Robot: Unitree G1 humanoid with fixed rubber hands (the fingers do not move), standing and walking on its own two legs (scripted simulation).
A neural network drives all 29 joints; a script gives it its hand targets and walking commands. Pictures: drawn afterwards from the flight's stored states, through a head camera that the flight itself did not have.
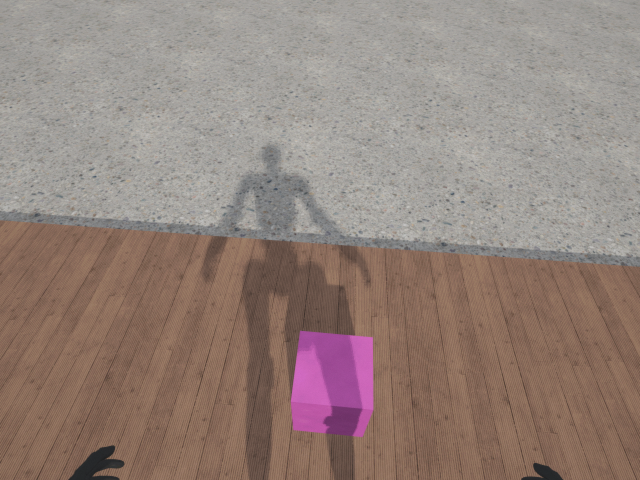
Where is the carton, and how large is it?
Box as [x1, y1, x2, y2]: [291, 331, 372, 436]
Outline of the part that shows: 300,331 291,396 293,429 362,436 372,411 372,337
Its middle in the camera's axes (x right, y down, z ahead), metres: +0.04 +0.43 +1.13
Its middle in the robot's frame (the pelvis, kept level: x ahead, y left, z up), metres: +0.48 -0.03 -0.66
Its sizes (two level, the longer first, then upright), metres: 0.210 0.200 0.250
